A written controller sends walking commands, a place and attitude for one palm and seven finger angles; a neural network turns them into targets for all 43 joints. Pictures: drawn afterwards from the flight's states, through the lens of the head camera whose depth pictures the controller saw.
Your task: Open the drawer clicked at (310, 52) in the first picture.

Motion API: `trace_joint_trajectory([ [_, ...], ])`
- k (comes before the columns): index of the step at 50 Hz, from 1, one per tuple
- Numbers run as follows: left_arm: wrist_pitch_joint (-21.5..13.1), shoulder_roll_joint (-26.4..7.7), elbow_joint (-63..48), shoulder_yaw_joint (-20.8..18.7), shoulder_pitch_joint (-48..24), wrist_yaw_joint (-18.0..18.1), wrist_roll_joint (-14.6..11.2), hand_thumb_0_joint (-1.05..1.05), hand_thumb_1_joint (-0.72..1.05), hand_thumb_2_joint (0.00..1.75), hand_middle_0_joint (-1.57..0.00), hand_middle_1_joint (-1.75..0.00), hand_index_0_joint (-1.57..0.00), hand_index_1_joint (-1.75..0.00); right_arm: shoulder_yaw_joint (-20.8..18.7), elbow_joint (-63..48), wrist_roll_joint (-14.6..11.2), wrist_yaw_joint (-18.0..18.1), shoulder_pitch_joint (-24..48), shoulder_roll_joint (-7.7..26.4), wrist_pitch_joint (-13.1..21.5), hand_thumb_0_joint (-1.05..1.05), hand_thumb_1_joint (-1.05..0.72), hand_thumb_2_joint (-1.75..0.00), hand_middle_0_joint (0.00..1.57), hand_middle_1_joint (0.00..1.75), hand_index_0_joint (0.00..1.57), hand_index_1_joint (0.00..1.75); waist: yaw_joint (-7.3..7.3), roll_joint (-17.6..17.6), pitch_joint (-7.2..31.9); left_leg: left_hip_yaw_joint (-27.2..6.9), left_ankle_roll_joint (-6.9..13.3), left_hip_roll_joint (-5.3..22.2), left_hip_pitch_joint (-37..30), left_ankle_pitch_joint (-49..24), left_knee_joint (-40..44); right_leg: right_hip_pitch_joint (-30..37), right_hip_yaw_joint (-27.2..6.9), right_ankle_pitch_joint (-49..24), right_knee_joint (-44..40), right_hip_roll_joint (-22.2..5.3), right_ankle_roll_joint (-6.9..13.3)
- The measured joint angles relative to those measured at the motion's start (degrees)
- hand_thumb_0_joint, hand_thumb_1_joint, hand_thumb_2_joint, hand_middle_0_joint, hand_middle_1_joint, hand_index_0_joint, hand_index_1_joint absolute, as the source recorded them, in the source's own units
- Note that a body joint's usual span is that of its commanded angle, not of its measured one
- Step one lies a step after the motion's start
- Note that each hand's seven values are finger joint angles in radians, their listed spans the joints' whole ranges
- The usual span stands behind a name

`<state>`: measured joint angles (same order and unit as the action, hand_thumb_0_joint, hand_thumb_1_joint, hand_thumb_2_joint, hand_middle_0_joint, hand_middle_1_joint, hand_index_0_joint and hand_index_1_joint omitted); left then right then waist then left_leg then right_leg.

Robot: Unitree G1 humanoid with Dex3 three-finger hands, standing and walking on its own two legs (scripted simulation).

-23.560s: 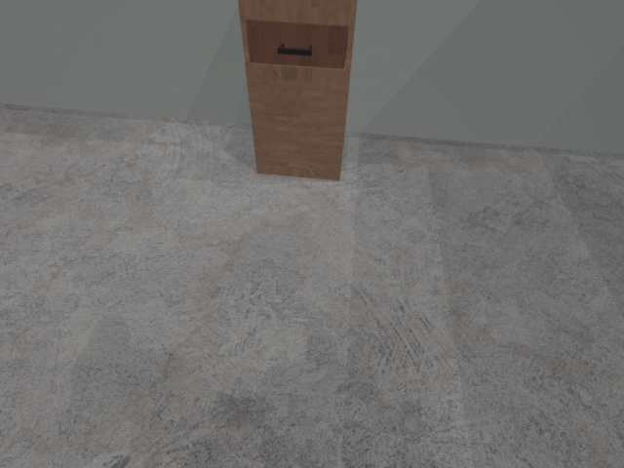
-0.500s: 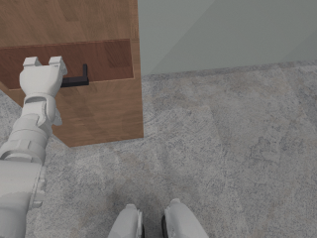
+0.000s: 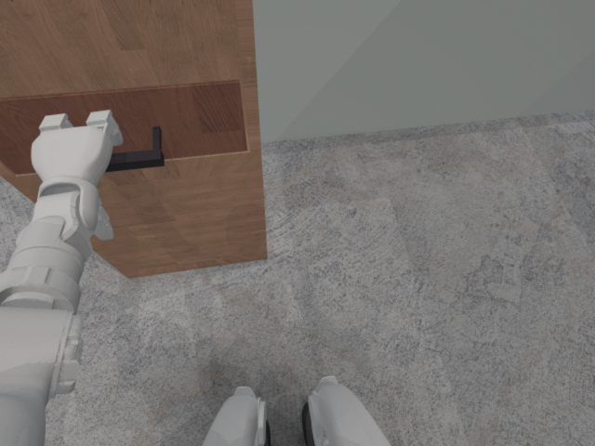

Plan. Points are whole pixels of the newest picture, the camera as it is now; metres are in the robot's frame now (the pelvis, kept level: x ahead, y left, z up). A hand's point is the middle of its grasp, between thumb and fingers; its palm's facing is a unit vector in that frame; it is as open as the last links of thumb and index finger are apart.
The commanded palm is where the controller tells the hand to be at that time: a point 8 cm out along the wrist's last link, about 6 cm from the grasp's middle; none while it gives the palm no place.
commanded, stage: lift the fingers back up to retry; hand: left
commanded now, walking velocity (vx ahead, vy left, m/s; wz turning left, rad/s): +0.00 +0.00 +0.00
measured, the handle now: (118, 150) +0.55 +0.25 -0.02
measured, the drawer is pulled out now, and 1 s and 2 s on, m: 0.00 0.00 0.00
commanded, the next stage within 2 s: re-aim the fingers above the handle in 0.52 s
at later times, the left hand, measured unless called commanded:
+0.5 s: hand (83, 153) +0.50 +0.26 +0.04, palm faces -0.11 -0.05 -0.99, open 13.8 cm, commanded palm +0.47 +0.26 +0.10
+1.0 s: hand (83, 160) +0.48 +0.26 +0.04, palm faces -0.08 -0.06 -0.99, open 13.8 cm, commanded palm +0.47 +0.26 +0.10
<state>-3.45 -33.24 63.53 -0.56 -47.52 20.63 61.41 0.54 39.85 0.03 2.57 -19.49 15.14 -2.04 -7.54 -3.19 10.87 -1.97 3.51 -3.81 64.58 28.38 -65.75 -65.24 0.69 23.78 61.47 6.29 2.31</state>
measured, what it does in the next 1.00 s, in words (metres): stands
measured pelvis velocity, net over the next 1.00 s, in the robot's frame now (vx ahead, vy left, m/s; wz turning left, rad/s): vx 0.05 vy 0.01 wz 0.02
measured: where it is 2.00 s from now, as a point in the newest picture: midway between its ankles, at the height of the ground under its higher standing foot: outside the picture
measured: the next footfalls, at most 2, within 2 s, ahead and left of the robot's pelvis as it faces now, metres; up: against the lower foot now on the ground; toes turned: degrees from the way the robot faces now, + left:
none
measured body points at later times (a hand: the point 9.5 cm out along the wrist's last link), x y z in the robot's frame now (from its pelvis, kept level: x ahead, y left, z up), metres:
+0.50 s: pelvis +0.05 +0.01 +0.05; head +0.15 +0.02 +0.49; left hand +0.50 +0.26 +0.09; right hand +0.09 -0.26 -0.08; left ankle +0.01 +0.08 -0.64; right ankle +0.04 -0.10 -0.64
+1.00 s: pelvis +0.05 +0.01 +0.05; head +0.14 +0.02 +0.49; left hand +0.48 +0.26 +0.10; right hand +0.10 -0.26 -0.08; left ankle +0.01 +0.08 -0.64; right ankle +0.04 -0.10 -0.64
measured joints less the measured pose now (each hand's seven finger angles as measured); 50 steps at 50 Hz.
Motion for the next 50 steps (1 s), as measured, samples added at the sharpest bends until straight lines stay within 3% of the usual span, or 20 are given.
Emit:
trace_joint_trajectory([
  [9,-1.71,2.36,-3.89,-0.98,4.16,1.73,0.31,0.0,-0.49,0.3,-0.31,-1.21,-0.32,-1.2,-1.48,1.36,0.74,-0.29,-1.06,-0.12,-0.57,0.01,-0.9,-0.9,0.21,0.3,0.21,0.3,0.81,-0.08,0.38,-0.52,0.09,0.11,-6.28,-0.26,5.14,6.56,-0.24,-0.32,-5.54,0.08,-0.01],
  [14,0.69,3.91,-4.26,0.02,5.76,3.01,0.18,0.0,-0.49,0.3,-0.31,-1.2,-0.32,-1.2,-1.99,1.46,0.67,-0.96,-0.92,0.04,-2.03,0.01,-0.9,-0.9,0.2,0.3,0.21,0.3,1.56,-0.39,0.43,-0.48,0.3,0.17,-11.1,-0.49,8.64,11.39,-0.77,-0.55,-9.03,0.09,-0.11],
  [19,2.69,5.17,-4.61,1.12,7.01,1.48,-0.64,0.0,-0.49,0.3,-0.32,-1.2,-0.32,-1.2,-2.14,0.85,0.24,-1.06,-0.38,-0.17,-3.24,0.01,-0.9,-0.9,0.21,0.3,0.21,0.3,2.23,-0.41,0.02,-0.35,0.56,0.13,-16.16,-1.35,12.84,16.38,-1.4,-1.33,-13.04,-0.03,-0.25],
  [23,2.24,5.66,-4.23,2.25,7.35,-0.24,-0.66,0.0,-0.49,0.3,-0.32,-1.2,-0.32,-1.2,-2.13,0.21,0.0,-0.83,0.08,-0.44,-3.72,0.01,-0.9,-0.9,0.21,0.3,0.21,0.3,2.53,-0.08,-0.11,-0.36,0.7,0.05,-18.82,-1.85,15.15,19.0,-1.65,-1.73,-15.21,-0.17,-0.28],
  [28,-0.94,6.09,-6.85,1.32,10.2,-0.79,-0.05,0.0,-0.49,0.3,-0.32,-1.2,-0.32,-1.2,-2.59,-0.64,0.37,-0.73,0.74,-0.58,-4.15,0.0,-0.9,-0.9,0.21,0.3,0.21,0.3,2.97,0.29,0.18,0.08,0.79,0.1,-19.64,-1.77,15.9,19.63,-2.16,-1.62,-15.71,-0.13,-0.36],
  [34,-3.04,7.47,-10.38,0.2,13.71,2.73,1.14,0.0,-0.49,0.3,-0.32,-1.2,-0.32,-1.2,-3.44,-0.41,1.11,-1.36,1.56,-0.38,-4.3,0.0,-0.9,-0.9,0.2,0.3,0.21,0.3,3.94,-0.07,0.52,0.28,0.78,-0.14,-18.76,-1.18,14.58,18.72,-2.14,-0.74,-14.24,-0.35,-0.52],
  [40,0.34,6.58,-7.71,-0.58,12.22,5.6,1.68,0.01,-0.49,0.3,-0.32,-1.2,-0.32,-1.2,-3.05,0.45,1.14,-1.65,2.83,-0.66,-4.48,0.0,-0.9,-0.9,0.2,0.3,0.21,0.3,4.2,0.02,0.31,0.11,0.86,-0.34,-17.71,-0.8,13.38,17.59,-1.77,-0.3,-12.74,-0.54,-0.47],
  [45,2.95,5.87,-5.52,2.08,9.43,2.68,0.06,0.0,-0.49,0.3,-0.32,-1.2,-0.32,-1.2,-3.12,0.61,0.56,-1.44,2.4,-1.02,-4.13,0.01,-0.91,-0.9,0.21,0.3,0.21,0.3,4.0,-0.02,-0.43,-0.7,0.72,-0.46,-18.22,-1.55,13.93,18.53,-1.01,-1.01,-13.82,-0.73,-0.41],
  [50,0.44,7.17,-6.5,3.74,8.75,-0.6,-0.76,0.0,-0.49,0.3,-0.32,-1.2,-0.32,-1.2,-3.02,0.89,0.51,-0.74,1.17,-1.09,-4.03,0.01,-0.9,-0.9,0.21,0.3,0.21,0.3,3.38,0.35,-0.08,-0.85,0.74,-0.38,-19.48,-2.05,14.83,19.92,-0.94,-1.64,-14.98,-0.69,-0.4],
])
